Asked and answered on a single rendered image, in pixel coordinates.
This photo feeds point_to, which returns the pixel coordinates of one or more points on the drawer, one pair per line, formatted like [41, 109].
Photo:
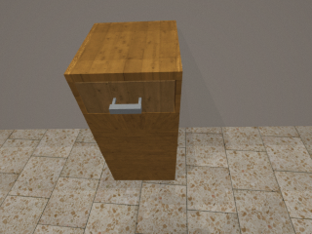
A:
[156, 95]

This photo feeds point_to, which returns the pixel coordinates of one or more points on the cabinet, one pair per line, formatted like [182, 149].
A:
[139, 146]

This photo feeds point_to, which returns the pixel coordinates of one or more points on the handle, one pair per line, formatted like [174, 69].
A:
[128, 108]

